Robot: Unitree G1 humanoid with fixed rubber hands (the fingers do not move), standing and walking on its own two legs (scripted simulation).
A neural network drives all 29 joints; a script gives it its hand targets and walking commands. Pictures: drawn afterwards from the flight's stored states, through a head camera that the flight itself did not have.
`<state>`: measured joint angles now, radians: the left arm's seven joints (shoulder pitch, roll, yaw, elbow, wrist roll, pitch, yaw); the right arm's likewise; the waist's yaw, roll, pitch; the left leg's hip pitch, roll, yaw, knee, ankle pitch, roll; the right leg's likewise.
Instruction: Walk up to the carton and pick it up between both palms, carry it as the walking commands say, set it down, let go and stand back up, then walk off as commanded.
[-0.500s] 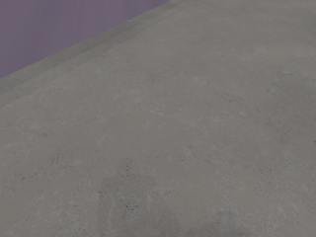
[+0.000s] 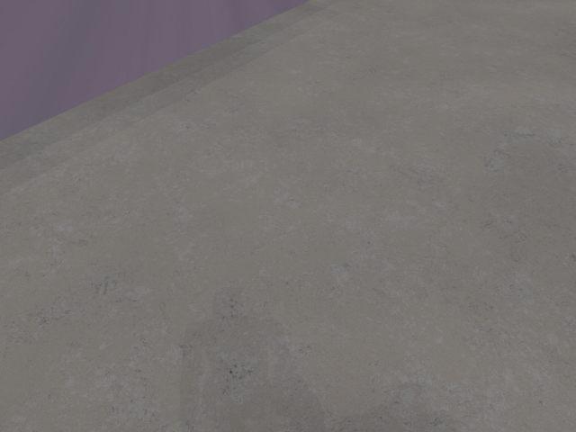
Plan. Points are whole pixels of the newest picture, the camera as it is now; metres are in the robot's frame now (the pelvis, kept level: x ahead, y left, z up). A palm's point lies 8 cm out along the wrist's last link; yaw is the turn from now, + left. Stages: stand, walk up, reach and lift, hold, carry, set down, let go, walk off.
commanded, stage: stand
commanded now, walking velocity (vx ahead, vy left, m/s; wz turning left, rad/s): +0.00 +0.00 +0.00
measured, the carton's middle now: out of the picture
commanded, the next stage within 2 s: walk up in 0.14 s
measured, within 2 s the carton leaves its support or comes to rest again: neither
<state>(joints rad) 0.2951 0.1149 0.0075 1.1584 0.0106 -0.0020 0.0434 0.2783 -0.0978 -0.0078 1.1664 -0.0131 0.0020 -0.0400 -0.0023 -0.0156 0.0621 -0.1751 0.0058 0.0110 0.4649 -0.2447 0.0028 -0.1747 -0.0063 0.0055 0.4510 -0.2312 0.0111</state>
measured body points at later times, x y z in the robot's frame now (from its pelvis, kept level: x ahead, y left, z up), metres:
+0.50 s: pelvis +0.00 -0.01 +0.00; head +0.01 -0.01 +0.45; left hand +0.06 +0.24 -0.15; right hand +0.01 -0.27 -0.14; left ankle +0.01 +0.12 -0.74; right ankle +0.00 -0.13 -0.70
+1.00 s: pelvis +0.14 -0.21 -0.02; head +0.14 -0.23 +0.43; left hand +0.35 +0.04 -0.09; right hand +0.17 -0.55 -0.10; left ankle +0.20 -0.12 -0.68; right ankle +0.12 -0.30 -0.74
